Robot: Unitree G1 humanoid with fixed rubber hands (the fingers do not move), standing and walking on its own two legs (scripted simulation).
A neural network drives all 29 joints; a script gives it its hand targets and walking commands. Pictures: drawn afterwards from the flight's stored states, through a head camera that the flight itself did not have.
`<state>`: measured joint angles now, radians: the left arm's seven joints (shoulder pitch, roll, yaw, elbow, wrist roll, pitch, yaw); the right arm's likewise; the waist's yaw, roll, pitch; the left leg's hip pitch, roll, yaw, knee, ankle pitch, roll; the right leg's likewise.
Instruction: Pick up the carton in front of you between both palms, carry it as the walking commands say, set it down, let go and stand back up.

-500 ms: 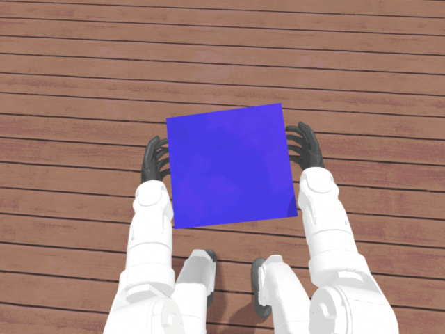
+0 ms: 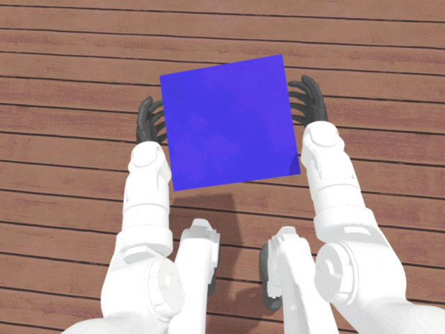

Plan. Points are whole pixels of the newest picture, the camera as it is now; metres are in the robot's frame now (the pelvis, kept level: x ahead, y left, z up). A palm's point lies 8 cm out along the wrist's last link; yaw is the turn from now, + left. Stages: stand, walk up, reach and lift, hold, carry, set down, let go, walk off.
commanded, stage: set down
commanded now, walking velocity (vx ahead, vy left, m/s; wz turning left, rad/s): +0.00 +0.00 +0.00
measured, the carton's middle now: (232, 135) +0.46 +0.04 -0.17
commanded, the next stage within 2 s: none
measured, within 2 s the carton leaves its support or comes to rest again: rests again in 1.46 s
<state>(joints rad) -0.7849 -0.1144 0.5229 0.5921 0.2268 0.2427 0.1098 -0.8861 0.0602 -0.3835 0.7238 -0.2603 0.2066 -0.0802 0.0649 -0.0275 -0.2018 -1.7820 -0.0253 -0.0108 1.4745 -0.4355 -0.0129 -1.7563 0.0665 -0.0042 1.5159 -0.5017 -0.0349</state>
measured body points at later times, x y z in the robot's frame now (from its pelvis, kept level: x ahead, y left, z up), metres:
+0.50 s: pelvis -0.03 +0.00 -0.12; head +0.29 +0.00 +0.19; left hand +0.46 +0.20 -0.24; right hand +0.52 -0.09 -0.24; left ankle +0.09 +0.12 -0.53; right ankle +0.07 -0.09 -0.53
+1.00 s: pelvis -0.02 +0.00 -0.18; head +0.34 -0.01 +0.08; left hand +0.49 +0.22 -0.33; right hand +0.56 -0.08 -0.35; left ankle +0.09 +0.12 -0.53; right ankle +0.07 -0.09 -0.53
